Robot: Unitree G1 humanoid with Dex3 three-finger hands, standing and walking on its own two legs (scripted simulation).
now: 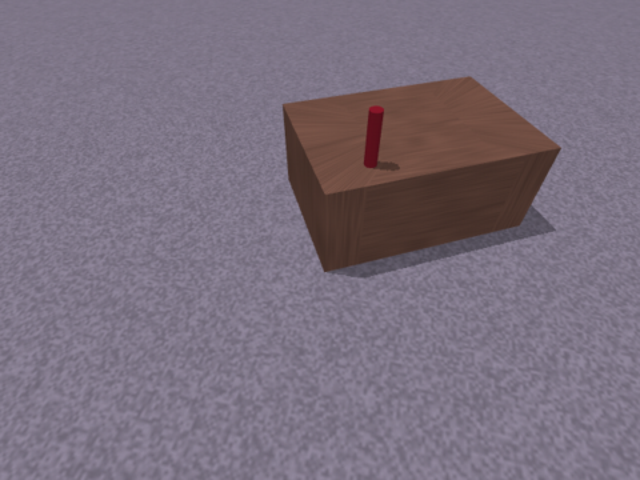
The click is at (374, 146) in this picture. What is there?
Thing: slim round
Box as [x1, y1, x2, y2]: [364, 106, 383, 167]
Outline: 379,106 372,106 369,108 364,156 364,165 367,167 375,166 377,160 383,109
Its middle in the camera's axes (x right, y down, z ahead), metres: +0.18 -0.33 +1.31
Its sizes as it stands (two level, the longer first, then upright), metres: 0.048 0.048 0.214
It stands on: a support 0.42 m high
